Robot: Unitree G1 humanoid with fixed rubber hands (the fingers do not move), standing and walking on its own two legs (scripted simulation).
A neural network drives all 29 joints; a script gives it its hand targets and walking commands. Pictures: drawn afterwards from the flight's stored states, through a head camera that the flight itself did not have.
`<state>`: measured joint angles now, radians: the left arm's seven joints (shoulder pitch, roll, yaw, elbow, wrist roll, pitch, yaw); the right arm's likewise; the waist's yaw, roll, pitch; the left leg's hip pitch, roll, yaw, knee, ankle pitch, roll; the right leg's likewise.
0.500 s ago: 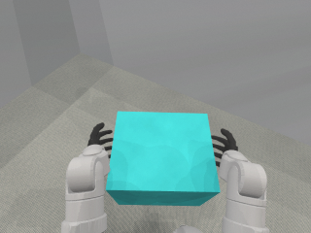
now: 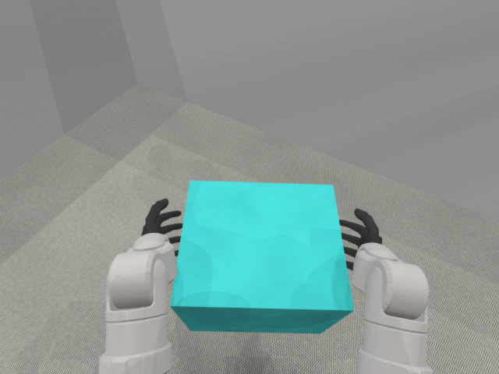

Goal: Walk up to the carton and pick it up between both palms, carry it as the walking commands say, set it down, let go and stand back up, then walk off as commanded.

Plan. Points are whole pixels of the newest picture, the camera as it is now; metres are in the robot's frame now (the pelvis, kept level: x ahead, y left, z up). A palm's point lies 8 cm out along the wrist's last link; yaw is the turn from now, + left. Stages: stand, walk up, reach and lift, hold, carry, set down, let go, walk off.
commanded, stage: carry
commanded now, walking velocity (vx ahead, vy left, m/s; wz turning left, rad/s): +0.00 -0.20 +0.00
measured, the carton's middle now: (258, 261) +0.31 +0.00 -0.02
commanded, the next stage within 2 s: none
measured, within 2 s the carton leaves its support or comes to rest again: neither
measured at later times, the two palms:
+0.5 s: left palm (219, 291) +0.22 +0.05 +0.08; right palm (460, 313) +0.20 -0.26 +0.08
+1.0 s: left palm (267, 353) +0.15 -0.01 +0.06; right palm out of the picture +0.14 -0.32 +0.08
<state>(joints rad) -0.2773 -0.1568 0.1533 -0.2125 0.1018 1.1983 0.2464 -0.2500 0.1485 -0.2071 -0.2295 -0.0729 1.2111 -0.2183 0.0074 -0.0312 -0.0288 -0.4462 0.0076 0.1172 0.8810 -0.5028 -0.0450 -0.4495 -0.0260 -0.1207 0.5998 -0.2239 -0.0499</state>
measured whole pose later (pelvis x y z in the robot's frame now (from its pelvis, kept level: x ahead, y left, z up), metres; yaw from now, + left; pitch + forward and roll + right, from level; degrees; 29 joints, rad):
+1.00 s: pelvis -0.13 -0.17 +0.01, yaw -1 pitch +3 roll -4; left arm -0.26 -0.15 0.15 -0.20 0.10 1.19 0.25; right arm -0.25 0.15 -0.20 -0.21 -0.08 1.21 -0.22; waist 0.01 0.00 -0.03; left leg -0.37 0.12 0.11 0.64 -0.32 0.02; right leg -0.58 0.03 -0.04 1.01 -0.36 0.01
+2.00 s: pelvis -0.26 -0.39 +0.00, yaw -3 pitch +3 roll +1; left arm -0.25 -0.15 0.15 -0.20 0.08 1.18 0.25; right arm -0.25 0.14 -0.19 -0.21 -0.08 1.20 -0.22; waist 0.00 -0.01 -0.02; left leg -0.46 0.16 0.11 0.89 -0.50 -0.08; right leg -0.40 -0.05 -0.01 0.63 -0.31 0.02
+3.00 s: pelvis -0.40 -0.60 +0.00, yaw +2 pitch +4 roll +0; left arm -0.24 -0.15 0.15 -0.20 0.09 1.18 0.25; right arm -0.24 0.15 -0.19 -0.22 -0.07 1.19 -0.23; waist 0.00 -0.03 -0.03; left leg -0.36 0.05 0.10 0.64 -0.35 0.00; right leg -0.51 0.04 -0.15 0.70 -0.31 -0.06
